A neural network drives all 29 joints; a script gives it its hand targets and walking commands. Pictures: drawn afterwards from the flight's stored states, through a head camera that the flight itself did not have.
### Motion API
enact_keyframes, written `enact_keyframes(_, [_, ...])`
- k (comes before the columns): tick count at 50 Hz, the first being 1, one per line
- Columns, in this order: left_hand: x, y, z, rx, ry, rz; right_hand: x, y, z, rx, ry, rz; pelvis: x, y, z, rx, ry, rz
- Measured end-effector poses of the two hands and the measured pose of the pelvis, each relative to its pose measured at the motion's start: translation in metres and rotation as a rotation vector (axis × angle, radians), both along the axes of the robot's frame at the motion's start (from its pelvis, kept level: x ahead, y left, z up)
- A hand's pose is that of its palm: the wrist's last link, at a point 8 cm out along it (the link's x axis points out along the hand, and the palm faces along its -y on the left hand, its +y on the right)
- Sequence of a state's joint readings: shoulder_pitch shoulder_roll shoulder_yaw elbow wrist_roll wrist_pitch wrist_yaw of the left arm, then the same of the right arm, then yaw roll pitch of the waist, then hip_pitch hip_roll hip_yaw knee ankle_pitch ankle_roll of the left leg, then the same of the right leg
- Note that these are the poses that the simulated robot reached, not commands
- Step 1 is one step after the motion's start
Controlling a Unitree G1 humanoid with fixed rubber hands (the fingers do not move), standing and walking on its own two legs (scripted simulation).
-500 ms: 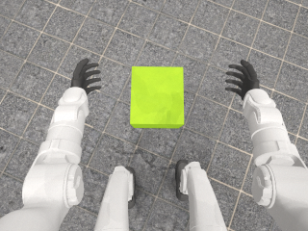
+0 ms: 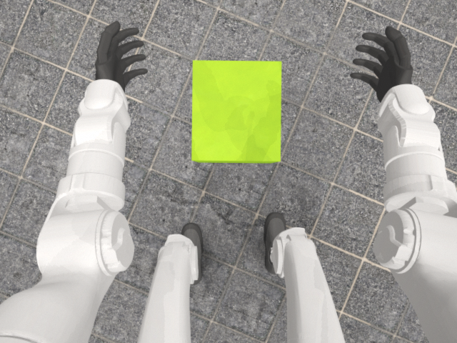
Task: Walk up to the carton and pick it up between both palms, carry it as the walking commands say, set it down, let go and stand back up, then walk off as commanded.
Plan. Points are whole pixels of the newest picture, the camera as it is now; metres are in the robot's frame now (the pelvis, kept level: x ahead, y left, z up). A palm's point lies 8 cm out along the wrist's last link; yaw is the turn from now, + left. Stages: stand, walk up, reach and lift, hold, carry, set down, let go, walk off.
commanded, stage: reach and lift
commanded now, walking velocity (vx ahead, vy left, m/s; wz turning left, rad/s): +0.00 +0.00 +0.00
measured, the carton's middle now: (235, 117) +0.52 -0.03 -0.55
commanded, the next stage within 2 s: none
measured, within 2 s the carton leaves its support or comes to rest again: neither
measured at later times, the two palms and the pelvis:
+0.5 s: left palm (143, 104) +0.50 +0.18 -0.26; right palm (343, 105) +0.48 -0.24 -0.26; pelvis -0.04 +0.00 -0.15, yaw +0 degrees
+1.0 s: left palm (164, 123) +0.49 +0.17 -0.42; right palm (320, 122) +0.47 -0.24 -0.41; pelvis -0.05 +0.00 -0.24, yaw -1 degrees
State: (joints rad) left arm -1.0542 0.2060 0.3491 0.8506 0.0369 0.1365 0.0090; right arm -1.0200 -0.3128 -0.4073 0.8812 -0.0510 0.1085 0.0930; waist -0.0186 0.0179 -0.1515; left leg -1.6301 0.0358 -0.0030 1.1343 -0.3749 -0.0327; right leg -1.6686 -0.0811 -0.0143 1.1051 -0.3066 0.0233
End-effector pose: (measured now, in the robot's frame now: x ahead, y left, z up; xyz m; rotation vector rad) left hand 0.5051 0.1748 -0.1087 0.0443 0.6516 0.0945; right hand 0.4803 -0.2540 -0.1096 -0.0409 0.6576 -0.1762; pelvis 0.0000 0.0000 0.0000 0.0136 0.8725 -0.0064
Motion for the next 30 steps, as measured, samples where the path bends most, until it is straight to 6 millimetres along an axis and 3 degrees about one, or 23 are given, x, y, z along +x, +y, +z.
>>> enact_keyframes(5, [-0.002,-0.003,-0.032,-0.004,0.015,0.006,0.005,0.004,-0.026,-0.007,-0.008,0.006,-0.007,-0.001,-0.025,0.002,0.022,-0.005])
enact_keyframes(15, [-0.010,0.004,-0.109,-0.002,0.008,0.036,0.001,0.010,-0.102,-0.018,0.004,-0.016,-0.025,-0.001,-0.092,0.002,0.039,0.001])
enact_keyframes(22, [-0.003,0.004,-0.141,0.005,-0.006,0.035,0.002,0.009,-0.139,-0.015,0.002,-0.024,-0.037,0.002,-0.135,0.000,0.007,-0.001])
enact_keyframes(30, [-0.001,-0.004,-0.185,0.003,0.021,0.023,0.002,0.011,-0.182,-0.016,0.021,-0.031,-0.043,0.004,-0.169,-0.005,-0.022,0.001])
